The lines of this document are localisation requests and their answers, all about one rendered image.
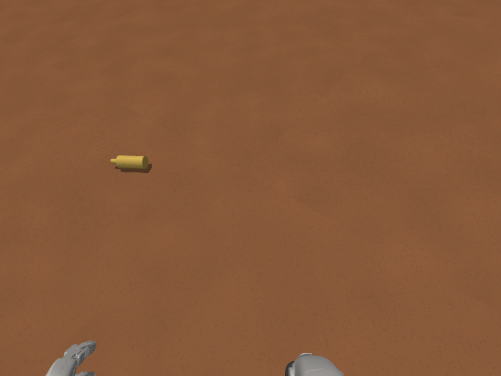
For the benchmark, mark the left robot hand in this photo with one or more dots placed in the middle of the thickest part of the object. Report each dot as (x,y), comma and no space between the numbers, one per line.
(72,358)

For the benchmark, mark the bottle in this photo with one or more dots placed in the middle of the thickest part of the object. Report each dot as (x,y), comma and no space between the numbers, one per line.
(125,161)

